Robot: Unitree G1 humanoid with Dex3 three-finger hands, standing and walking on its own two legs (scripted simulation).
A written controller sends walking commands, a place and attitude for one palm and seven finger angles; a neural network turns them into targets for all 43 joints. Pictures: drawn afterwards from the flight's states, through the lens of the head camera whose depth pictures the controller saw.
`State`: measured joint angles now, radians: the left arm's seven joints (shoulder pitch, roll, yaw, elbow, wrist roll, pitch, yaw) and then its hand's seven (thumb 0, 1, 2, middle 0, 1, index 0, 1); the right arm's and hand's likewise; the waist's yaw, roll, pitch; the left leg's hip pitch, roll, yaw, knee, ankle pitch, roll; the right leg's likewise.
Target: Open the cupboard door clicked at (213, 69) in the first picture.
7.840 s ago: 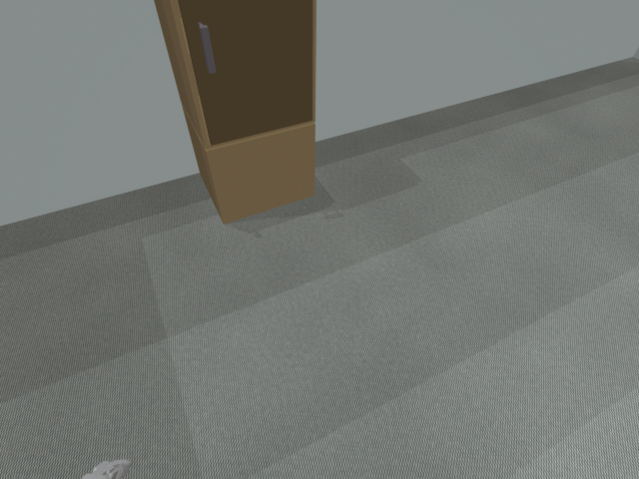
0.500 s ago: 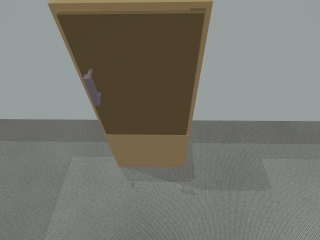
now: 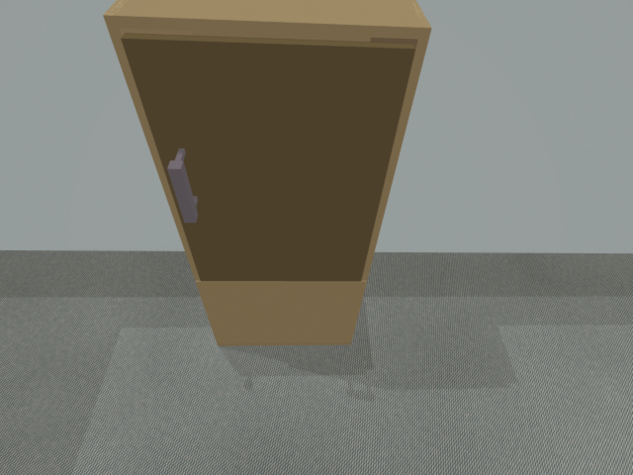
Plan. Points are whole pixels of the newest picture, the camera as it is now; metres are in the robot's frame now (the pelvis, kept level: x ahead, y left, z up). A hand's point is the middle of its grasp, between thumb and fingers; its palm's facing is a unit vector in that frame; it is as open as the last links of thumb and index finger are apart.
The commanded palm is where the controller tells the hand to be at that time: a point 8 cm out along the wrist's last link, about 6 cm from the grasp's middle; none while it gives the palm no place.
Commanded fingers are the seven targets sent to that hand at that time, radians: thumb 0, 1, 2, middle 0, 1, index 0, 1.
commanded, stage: come to a stop and stand still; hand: left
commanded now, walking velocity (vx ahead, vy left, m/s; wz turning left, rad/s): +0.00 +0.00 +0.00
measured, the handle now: (186, 186) +0.57 +0.28 +0.00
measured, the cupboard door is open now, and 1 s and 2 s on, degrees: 0 0 0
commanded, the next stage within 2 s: look again from close up in 0.04 s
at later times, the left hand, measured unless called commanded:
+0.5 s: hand out of the picture -0.01 +0.16 -0.18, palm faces +0.02 -0.98 -0.20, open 7.4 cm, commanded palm none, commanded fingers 0.00 0.90 0.90 -0.20 -0.30 -0.20 -0.30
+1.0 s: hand out of the picture -0.07 +0.16 -0.20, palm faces +0.11 -0.98 -0.15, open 7.4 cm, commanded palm none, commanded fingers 0.00 0.90 0.90 -0.20 -0.30 -0.20 -0.30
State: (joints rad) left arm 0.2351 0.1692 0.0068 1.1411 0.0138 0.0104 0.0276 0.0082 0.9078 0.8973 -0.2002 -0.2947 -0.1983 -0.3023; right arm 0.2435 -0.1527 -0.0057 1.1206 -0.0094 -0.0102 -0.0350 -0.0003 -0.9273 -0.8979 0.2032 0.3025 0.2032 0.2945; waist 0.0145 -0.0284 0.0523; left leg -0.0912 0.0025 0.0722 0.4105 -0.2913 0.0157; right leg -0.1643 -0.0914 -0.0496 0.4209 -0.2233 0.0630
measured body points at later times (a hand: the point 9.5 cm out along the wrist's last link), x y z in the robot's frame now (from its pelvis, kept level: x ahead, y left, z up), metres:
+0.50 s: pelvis -0.03 -0.02 -0.01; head -0.04 -0.02 +0.44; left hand -0.01 +0.21 -0.16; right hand -0.02 -0.24 -0.17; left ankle -0.04 +0.10 -0.74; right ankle +0.00 -0.16 -0.74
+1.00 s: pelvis -0.04 -0.01 -0.01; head -0.05 +0.01 +0.44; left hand -0.07 +0.21 -0.18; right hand -0.07 -0.24 -0.16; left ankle -0.04 +0.10 -0.74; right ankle -0.01 -0.15 -0.73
